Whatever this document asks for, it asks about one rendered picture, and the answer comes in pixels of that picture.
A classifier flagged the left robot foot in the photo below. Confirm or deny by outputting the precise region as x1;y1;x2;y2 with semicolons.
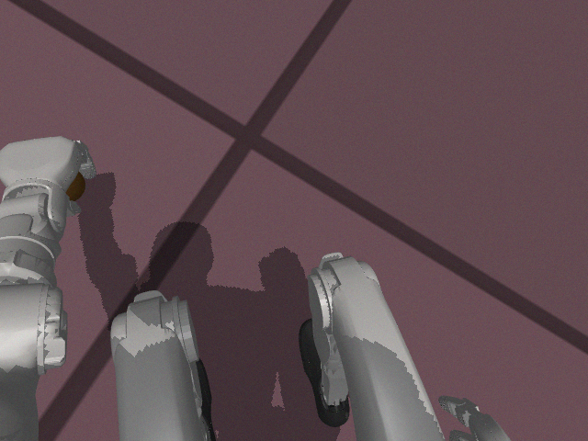
196;359;216;441

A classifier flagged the right robot foot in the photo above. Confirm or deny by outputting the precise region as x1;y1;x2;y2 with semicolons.
299;318;350;427

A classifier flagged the right robot hand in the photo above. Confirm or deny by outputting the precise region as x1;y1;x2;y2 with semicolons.
438;396;511;441

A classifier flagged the left robot arm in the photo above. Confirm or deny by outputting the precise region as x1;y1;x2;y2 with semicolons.
0;179;68;441

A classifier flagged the ball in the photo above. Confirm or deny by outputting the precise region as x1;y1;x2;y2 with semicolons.
66;172;85;201

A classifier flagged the left robot hand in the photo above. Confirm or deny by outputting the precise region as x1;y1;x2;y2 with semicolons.
0;136;96;217

